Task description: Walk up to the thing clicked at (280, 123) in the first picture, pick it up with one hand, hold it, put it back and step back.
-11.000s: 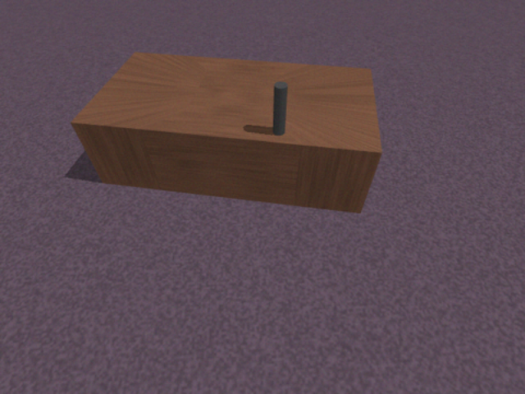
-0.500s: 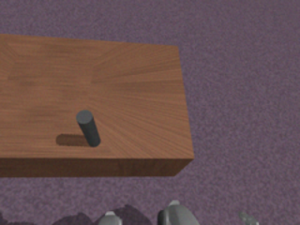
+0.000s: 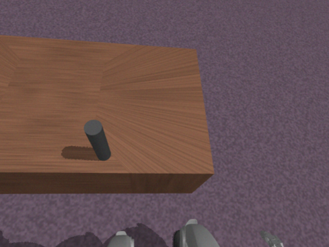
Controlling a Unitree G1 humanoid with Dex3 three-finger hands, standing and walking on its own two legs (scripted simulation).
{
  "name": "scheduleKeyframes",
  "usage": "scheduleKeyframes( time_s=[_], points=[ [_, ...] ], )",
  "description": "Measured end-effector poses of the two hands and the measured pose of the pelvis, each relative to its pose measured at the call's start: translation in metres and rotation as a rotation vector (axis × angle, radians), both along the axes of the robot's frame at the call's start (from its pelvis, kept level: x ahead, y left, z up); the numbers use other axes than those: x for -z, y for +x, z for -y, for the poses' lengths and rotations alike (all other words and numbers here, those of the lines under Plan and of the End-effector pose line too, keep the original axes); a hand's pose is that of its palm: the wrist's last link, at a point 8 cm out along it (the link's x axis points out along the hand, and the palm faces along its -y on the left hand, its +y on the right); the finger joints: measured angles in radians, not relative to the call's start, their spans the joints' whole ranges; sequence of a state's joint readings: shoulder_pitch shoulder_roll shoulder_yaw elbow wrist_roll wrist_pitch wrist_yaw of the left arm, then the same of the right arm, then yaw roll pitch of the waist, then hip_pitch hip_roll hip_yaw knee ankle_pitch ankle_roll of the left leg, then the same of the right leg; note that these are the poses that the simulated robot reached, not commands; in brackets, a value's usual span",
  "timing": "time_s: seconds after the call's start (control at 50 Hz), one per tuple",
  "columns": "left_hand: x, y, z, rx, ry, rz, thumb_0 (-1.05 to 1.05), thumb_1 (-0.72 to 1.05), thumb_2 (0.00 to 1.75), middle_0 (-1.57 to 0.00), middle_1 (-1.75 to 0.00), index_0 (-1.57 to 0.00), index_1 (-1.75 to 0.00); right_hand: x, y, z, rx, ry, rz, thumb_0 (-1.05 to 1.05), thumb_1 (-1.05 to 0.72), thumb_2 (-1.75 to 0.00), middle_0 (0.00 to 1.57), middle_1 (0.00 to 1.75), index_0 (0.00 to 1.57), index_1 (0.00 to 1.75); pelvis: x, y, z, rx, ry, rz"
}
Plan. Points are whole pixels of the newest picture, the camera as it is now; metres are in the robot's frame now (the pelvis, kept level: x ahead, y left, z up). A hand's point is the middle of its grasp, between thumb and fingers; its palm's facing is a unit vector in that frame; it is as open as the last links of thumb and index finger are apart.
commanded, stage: go down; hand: left
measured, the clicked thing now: (99, 142) +0.46 +0.18 -0.21
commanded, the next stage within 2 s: none
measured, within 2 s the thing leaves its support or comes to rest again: neither
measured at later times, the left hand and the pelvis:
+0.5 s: hand out of the picture +0.37 +0.38 +0.04, palm faces +0.18 -0.98 -0.05, open 17.4 cm; pelvis -0.01 +0.00 -0.01, yaw +0 degrees
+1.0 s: hand out of the picture +0.37 +0.37 +0.04, palm faces +0.17 -0.98 -0.04, open 17.4 cm; pelvis -0.01 +0.00 -0.02, yaw +0 degrees
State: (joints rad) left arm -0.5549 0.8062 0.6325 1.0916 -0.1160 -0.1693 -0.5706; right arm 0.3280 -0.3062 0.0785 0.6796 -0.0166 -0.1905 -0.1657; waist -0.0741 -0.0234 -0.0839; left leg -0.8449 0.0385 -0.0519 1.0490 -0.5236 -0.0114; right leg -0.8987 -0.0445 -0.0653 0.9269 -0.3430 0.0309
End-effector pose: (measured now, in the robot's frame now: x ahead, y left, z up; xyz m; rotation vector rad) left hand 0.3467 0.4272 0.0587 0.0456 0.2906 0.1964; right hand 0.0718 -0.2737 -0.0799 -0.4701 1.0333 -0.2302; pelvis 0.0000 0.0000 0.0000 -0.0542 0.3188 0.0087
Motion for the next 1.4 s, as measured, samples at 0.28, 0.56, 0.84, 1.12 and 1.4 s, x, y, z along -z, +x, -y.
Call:
scheduleKeyframes(
  time_s=[0.28, 0.56, 0.84, 1.12, 1.4],
  points=[
    [0.004, -0.006, -0.005, -0.009, 0.003, 0.034, -0.01, -0.52, 0.03, -0.07, -0.04, -0.06, -0.04, 0.005, 0.006, 0.004, -0.012, -0.012, 0.000, 0.01, -0.90, -0.90, 0.21, 0.30, 0.20, 0.30, 0.005, -0.002, 0.003, -0.004, 0.000, -0.013],
    [0.014, -0.008, 0.001, 0.007, -0.012, 0.064, -0.01, -0.52, 0.02, -0.07, -0.04, -0.06, -0.04, 0.010, 0.009, 0.002, -0.015, -0.013, 0.006, 0.01, -0.91, -0.90, 0.21, 0.30, 0.21, 0.30, 0.010, -0.005, 0.003, -0.005, 0.000, -0.022],
    [0.010, -0.013, -0.002, 0.003, -0.007, 0.089, -0.01, -0.51, 0.01, -0.07, -0.03, -0.06, -0.04, 0.016, 0.009, 0.001, -0.019, -0.004, 0.009, 0.01, -0.91, -0.90, 0.21, 0.30, 0.21, 0.30, 0.012, -0.007, 0.004, -0.006, 0.001, -0.029],
    [0.007, -0.009, 0.002, 0.008, -0.015, 0.138, -0.01, -0.49, 0.01, -0.07, -0.03, -0.06, -0.04, 0.016, 0.011, 0.004, -0.016, -0.015, 0.009, 0.01, -0.91, -0.90, 0.21, 0.30, 0.21, 0.30, 0.014, -0.006, 0.006, -0.006, 0.002, -0.033],
    [0.010, -0.020, 0.003, 0.003, -0.019, 0.154, -0.01, -0.48, 0.01, -0.06, -0.04, -0.06, -0.03, 0.019, 0.015, 0.003, -0.022, -0.007, 0.025, 0.01, -0.92, -0.90, 0.21, 0.30, 0.21, 0.30, 0.015, -0.010, 0.007, -0.007, 0.005, -0.028]
  ],
)
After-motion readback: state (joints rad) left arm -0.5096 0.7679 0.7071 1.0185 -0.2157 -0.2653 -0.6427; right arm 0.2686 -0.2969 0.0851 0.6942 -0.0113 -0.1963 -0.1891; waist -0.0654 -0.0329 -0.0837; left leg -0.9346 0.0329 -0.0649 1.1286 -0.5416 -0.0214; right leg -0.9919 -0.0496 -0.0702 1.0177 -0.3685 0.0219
